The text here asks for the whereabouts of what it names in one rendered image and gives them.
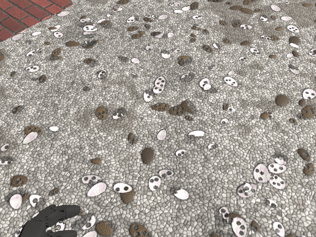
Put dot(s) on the left robot hand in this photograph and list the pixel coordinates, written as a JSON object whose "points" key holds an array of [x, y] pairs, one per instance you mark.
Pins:
{"points": [[36, 227]]}

